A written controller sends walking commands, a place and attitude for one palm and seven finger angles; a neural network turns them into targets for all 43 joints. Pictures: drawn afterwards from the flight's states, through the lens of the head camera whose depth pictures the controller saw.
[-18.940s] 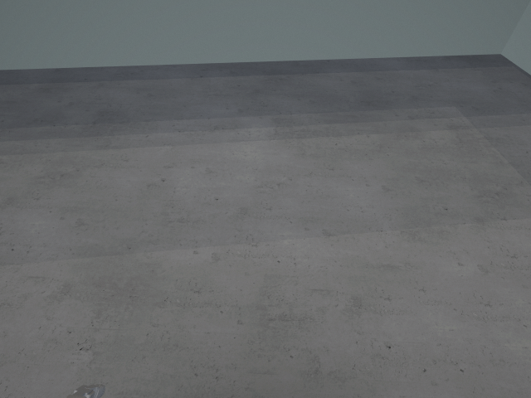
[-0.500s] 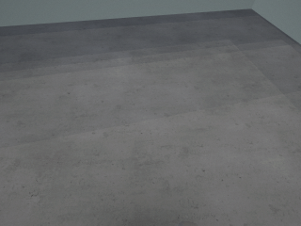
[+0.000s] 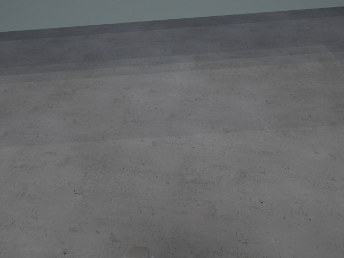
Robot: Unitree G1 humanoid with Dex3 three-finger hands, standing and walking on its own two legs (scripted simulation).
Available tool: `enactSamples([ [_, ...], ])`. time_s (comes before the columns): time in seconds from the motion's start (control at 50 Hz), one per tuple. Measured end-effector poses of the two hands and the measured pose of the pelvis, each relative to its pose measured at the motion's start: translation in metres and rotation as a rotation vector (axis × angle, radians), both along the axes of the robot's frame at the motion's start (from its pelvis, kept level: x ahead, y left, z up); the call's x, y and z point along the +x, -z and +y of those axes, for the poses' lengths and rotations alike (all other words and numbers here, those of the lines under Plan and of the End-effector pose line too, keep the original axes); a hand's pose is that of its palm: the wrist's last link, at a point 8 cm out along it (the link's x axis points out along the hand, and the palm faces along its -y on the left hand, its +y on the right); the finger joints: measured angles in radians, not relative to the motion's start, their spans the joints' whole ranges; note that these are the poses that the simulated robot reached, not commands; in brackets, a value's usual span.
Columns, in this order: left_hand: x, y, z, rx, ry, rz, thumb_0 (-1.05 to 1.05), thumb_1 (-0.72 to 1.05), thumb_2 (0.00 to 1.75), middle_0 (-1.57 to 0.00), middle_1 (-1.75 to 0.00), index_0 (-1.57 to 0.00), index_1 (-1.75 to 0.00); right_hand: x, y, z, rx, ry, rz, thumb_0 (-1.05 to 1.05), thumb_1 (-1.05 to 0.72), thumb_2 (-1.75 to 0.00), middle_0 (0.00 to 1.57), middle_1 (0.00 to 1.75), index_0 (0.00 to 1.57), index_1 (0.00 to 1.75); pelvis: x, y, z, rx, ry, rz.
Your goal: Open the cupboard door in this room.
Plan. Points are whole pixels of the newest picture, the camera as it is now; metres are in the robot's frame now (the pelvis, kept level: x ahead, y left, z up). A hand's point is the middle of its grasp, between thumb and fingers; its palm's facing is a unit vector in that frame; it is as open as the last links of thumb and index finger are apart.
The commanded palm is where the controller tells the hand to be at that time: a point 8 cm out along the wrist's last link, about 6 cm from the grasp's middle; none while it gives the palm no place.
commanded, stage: turn or walk to find it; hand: left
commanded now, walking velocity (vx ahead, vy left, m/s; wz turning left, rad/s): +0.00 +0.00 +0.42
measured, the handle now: out of the picture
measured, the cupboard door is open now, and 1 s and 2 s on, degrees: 0 0 0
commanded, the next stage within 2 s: stand and wait in 0.06 s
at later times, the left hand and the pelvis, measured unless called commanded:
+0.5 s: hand out of the picture +0.01 +0.26 -0.17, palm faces +0.24 -0.94 -0.25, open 7.3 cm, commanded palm none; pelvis -0.02 +0.04 +0.00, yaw +12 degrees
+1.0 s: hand out of the picture -0.07 +0.20 -0.17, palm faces +0.48 -0.84 -0.25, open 7.3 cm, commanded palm none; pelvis -0.03 +0.00 -0.01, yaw +29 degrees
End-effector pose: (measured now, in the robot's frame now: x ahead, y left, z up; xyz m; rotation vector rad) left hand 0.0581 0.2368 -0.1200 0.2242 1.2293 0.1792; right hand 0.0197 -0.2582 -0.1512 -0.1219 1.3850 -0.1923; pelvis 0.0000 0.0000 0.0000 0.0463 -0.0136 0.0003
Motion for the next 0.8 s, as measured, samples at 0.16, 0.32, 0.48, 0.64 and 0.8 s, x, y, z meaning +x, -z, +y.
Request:
enactSamples([
  [0.16, -0.067, 0.023, 0.040, -0.021, -0.132, 0.101, 0.00, 0.91, 0.90, -0.20, -0.30, -0.21, -0.30, 0.061, -0.009, 0.032, -0.044, -0.156, -0.099, 0.01, -0.91, -0.90, 0.20, 0.30, 0.20, 0.30, -0.009, 0.008, 0.025, -0.028, -0.078, 0.011],
  [0.32, -0.094, 0.031, 0.075, -0.034, -0.226, 0.133, 0.01, 0.91, 0.90, -0.20, -0.29, -0.20, -0.30, 0.097, -0.027, 0.075, -0.058, -0.264, -0.216, 0.01, -0.91, -0.90, 0.20, 0.30, 0.20, 0.30, -0.016, 0.006, 0.045, -0.055, -0.138, 0.000],
  [0.48, -0.067, 0.015, 0.072, -0.019, -0.239, 0.012, 0.01, 0.91, 0.90, -0.20, -0.29, -0.20, -0.30, 0.094, -0.025, 0.079, -0.018, -0.297, -0.198, 0.01, -0.90, -0.90, 0.20, 0.30, 0.20, 0.30, -0.018, 0.001, 0.039, -0.050, -0.202, 0.009],
  [0.64, -0.039, 0.003, 0.040, 0.033, -0.235, -0.114, 0.00, 0.91, 0.90, -0.20, -0.29, -0.20, -0.30, 0.080, 0.007, 0.042, 0.020, -0.296, -0.121, 0.01, -0.90, -0.90, 0.20, 0.30, 0.20, 0.30, -0.017, 0.013, 0.007, -0.031, -0.285, 0.008],
  [0.8, -0.077, -0.008, 0.009, 0.032, -0.337, -0.093, 0.00, 0.91, 0.90, -0.20, -0.30, -0.21, -0.30, 0.084, 0.005, 0.021, 0.020, -0.375, -0.051, 0.01, -0.91, -0.90, 0.20, 0.30, 0.20, 0.30, -0.020, 0.003, -0.008, -0.004, -0.389, -0.014],
])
